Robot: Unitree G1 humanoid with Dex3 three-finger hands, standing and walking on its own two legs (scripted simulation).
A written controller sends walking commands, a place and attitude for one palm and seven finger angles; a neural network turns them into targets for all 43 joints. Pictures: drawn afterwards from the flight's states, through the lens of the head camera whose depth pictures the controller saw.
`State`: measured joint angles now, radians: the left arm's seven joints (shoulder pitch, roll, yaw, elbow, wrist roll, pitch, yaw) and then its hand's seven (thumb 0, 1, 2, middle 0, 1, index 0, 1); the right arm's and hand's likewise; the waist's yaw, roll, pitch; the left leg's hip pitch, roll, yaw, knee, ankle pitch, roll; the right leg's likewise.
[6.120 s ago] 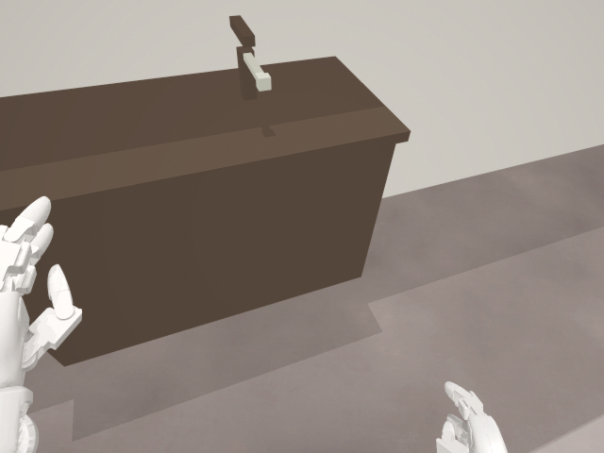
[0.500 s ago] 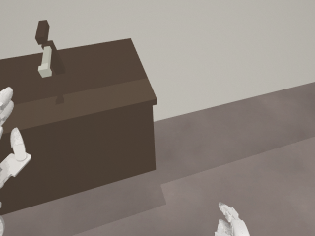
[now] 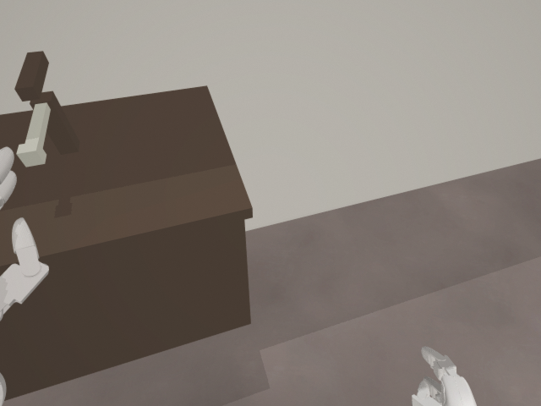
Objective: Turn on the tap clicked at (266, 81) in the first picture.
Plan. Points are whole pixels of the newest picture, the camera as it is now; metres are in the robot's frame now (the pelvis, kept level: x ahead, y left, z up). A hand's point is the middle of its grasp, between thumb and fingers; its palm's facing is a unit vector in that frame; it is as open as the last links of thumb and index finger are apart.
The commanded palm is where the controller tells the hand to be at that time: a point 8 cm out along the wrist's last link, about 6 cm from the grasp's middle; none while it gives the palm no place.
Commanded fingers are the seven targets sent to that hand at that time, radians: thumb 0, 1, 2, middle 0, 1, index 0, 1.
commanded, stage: come to a stop and stand still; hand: left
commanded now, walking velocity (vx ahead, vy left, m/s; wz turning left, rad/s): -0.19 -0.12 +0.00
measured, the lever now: (32, 154) +0.45 +0.42 +0.11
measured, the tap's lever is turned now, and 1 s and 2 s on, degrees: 0 0 0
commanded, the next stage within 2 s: look again from close up in 1.74 s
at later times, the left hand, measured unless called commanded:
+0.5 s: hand (97, 277) +0.22 +0.20 +0.16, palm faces +0.41 -0.83 -0.38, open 7.4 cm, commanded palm +0.16 +0.24 +0.19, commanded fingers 0.00 0.90 0.90 -0.20 -0.30 -0.20 -0.30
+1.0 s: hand (106, 322) +0.18 +0.19 +0.12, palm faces +0.19 -0.91 -0.37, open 7.4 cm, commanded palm +0.14 +0.25 +0.19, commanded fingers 0.00 0.90 0.90 -0.20 -0.30 -0.20 -0.30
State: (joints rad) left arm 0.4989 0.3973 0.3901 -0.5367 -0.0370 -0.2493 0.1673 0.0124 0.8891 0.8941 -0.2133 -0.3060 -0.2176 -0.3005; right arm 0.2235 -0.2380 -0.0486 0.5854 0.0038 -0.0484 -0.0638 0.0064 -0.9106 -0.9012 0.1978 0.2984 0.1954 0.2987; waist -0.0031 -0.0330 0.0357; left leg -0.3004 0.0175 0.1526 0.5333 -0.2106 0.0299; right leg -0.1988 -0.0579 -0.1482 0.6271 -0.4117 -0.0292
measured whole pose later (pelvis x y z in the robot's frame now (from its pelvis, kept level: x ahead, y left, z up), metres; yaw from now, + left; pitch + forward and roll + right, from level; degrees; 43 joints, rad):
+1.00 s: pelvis -0.03 -0.03 +0.01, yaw -2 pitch -2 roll +0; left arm 0.49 0.36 0.25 -0.38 -0.02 -0.22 0.04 0.02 0.89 0.89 -0.21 -0.31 -0.21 -0.30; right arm 0.30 -0.18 0.03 0.58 0.01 -0.15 -0.01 0.01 -0.91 -0.90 0.20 0.30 0.20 0.30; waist 0.01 -0.06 0.06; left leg -0.21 -0.03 0.05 0.45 -0.21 0.05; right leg -0.26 0.04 -0.02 0.44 -0.19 -0.02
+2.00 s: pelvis +0.00 -0.01 +0.01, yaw +0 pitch +0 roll -1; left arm 0.41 0.35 0.31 -0.46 -0.05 -0.19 0.10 0.02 0.89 0.89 -0.21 -0.31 -0.21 -0.30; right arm 0.21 -0.20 0.04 0.56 -0.01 -0.08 -0.05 0.01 -0.91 -0.90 0.20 0.30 0.20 0.30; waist 0.03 -0.02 0.01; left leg -0.19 -0.05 0.00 0.45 -0.26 0.06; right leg -0.20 0.03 -0.03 0.40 -0.19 -0.02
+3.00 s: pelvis +0.07 +0.03 +0.00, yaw +2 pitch -2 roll +0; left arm 0.46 0.35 0.37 -0.51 -0.04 -0.25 0.12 0.02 0.89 0.89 -0.21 -0.31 -0.22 -0.30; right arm 0.21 -0.23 0.00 0.62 -0.01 -0.07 0.00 0.01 -0.91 -0.90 0.20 0.30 0.20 0.30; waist 0.04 -0.04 0.05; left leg -0.46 0.08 -0.05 0.85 -0.29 0.01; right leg -0.29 -0.04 -0.09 0.63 -0.31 -0.02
